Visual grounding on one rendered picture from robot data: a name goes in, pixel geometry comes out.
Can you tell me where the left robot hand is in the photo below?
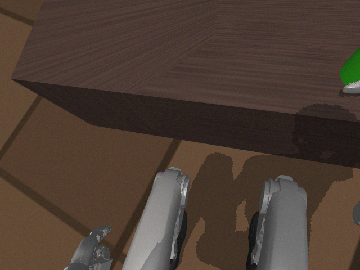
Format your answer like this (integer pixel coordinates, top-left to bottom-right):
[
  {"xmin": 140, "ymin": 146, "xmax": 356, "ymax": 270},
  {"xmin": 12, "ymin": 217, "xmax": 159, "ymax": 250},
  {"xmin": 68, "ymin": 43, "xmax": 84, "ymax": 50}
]
[{"xmin": 70, "ymin": 225, "xmax": 113, "ymax": 270}]

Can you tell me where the right robot hand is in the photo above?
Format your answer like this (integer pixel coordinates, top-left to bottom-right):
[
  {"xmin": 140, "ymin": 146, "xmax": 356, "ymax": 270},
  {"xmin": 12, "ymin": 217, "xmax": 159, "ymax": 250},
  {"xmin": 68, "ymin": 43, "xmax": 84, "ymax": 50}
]
[{"xmin": 343, "ymin": 80, "xmax": 360, "ymax": 94}]

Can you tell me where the right robot foot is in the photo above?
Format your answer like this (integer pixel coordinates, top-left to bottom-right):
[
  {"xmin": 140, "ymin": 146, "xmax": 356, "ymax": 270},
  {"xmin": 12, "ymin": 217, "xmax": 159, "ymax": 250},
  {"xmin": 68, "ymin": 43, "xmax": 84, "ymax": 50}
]
[{"xmin": 246, "ymin": 211, "xmax": 259, "ymax": 270}]

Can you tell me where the left robot foot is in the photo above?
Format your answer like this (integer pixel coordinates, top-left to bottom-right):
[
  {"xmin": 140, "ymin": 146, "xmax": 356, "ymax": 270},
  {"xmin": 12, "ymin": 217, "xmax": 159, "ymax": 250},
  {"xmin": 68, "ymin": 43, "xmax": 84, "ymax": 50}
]
[{"xmin": 169, "ymin": 211, "xmax": 187, "ymax": 270}]

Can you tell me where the bottle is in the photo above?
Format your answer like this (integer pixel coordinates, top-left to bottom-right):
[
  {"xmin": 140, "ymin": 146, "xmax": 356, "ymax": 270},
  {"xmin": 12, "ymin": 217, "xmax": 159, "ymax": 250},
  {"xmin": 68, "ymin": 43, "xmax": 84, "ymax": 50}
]
[{"xmin": 340, "ymin": 47, "xmax": 360, "ymax": 85}]

